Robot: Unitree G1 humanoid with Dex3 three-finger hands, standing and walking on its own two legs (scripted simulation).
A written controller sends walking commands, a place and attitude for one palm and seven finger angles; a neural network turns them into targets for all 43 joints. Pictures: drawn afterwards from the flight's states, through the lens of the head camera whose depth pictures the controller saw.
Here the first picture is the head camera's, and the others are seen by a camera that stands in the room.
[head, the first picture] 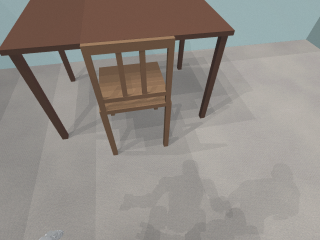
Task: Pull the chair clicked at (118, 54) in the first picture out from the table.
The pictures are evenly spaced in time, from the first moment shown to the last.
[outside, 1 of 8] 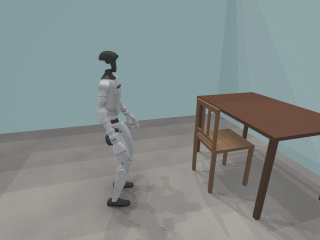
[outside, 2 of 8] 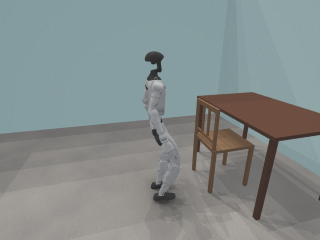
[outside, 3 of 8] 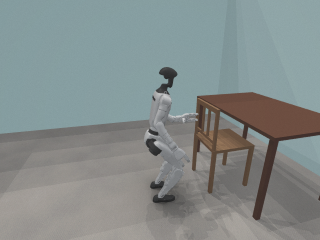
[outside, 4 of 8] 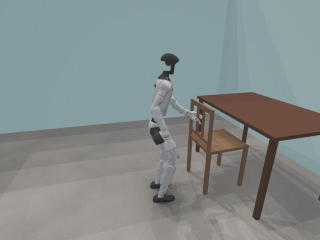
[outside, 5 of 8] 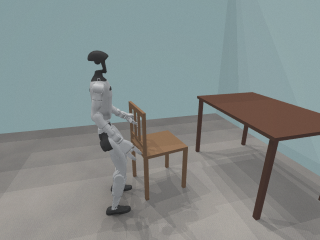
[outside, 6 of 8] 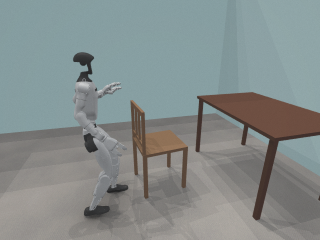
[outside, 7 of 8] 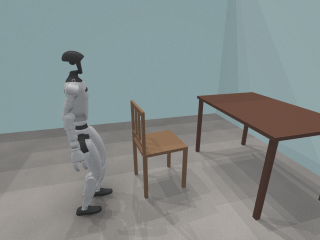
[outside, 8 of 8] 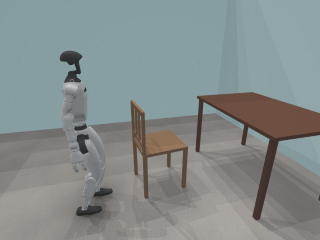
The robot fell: no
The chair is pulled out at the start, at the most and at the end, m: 0.00 0.64 0.63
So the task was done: yes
